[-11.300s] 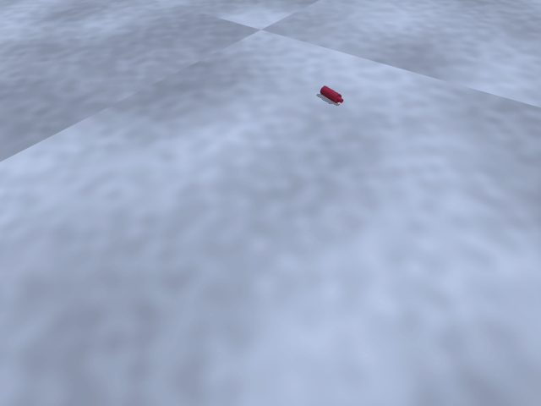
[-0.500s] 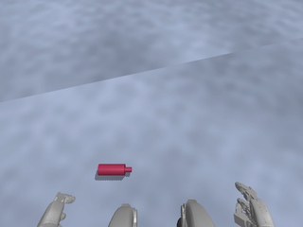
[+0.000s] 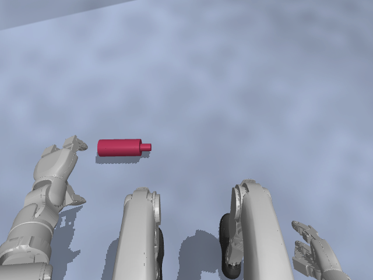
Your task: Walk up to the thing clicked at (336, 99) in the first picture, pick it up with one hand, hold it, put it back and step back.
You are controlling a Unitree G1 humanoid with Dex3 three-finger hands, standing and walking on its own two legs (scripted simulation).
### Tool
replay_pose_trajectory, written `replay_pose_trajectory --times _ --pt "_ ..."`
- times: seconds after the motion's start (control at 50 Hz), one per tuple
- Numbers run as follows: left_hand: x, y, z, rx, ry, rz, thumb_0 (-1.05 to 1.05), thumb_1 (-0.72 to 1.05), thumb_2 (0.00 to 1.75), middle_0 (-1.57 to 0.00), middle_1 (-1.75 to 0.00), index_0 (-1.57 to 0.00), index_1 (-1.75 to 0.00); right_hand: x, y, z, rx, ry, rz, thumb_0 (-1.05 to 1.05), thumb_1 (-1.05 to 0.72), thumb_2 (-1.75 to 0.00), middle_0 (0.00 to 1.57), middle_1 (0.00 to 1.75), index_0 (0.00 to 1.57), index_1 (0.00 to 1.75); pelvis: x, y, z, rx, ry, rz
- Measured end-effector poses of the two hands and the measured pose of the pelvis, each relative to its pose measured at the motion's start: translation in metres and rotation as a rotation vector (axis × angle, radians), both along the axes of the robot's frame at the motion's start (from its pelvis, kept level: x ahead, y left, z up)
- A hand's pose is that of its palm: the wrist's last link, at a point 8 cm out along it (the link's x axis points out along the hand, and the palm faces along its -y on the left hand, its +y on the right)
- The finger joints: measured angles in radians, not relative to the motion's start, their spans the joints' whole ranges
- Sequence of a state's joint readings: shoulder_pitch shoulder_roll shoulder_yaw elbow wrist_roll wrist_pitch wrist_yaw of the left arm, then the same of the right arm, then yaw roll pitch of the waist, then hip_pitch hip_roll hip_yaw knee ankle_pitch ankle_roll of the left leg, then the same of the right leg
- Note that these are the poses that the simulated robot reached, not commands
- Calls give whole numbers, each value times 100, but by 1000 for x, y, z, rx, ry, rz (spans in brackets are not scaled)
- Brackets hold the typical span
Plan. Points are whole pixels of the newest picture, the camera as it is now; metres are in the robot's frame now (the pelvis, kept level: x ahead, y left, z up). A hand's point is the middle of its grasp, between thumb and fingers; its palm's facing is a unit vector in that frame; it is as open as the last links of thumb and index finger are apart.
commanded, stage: rise first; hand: left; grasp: from above
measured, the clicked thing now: (125, 147) +0.49 +0.23 -0.43
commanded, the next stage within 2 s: approach in 1.60 s
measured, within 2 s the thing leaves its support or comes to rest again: neither
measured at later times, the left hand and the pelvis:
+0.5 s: hand (86, 158) +0.41 +0.30 -0.24, palm faces -0.48 -0.07 -0.88, open 14.1 cm; pelvis -0.02 +0.02 -0.08, yaw -3 degrees
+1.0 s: hand (92, 152) +0.44 +0.30 -0.29, palm faces -0.46 -0.01 -0.89, open 14.0 cm; pelvis -0.01 +0.02 -0.12, yaw -3 degrees
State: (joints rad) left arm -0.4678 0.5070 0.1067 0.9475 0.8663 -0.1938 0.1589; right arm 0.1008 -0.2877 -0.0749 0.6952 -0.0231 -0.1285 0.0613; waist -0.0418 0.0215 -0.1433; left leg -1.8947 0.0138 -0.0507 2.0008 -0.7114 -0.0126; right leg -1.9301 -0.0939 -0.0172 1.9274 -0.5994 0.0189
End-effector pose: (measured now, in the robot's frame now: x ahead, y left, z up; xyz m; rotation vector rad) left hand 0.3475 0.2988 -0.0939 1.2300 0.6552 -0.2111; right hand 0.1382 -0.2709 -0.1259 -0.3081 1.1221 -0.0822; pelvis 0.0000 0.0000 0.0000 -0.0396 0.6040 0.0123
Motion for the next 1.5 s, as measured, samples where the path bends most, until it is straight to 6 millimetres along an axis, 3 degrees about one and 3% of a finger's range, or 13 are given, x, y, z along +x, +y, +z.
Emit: replay_pose_trajectory --times 0.1,0.22,0.46,0.62,0.9,1.5 --pt "15 -1 -26 36 -27 -90 0 -53 102 -8 -106 -8 -105 -37 -1 -26 -17 87 -27 1 -91 -90 20 30 20 30 -10 3 -27 -16 -6 -2" --pt "34 2 -51 79 -58 -168 0 -52 102 -8 -105 -8 -104 -73 1 -38 -47 167 -56 1 -91 -90 20 30 20 30 -18 8 -50 -37 -16 -3" --pt "65 2 -85 143 -84 -273 0 -52 103 -8 -101 -7 -101 -109 3 -47 -92 258 -75 1 -91 -90 20 30 20 30 -22 18 -79 -69 -21 3" --pt "78 -1 -102 171 -92 -319 0 -52 102 -8 -101 -8 -100 -116 4 -62 -88 295 -57 1 -91 -90 20 30 20 30 -22 19 -95 -74 -21 3" --pt "93 -1 -127 193 -104 -351 0 -51 100 -8 -104 -9 -102 -109 6 -83 -84 329 -9 1 -92 -90 20 30 20 30 -16 17 -115 -78 -12 -1" --pt "106 -5 -153 179 -93 -341 0 -53 102 -9 -102 -8 -102 -121 2 -85 -90 389 -10 1 -92 -90 20 30 20 30 -9 16 -125 -85 0 -9"
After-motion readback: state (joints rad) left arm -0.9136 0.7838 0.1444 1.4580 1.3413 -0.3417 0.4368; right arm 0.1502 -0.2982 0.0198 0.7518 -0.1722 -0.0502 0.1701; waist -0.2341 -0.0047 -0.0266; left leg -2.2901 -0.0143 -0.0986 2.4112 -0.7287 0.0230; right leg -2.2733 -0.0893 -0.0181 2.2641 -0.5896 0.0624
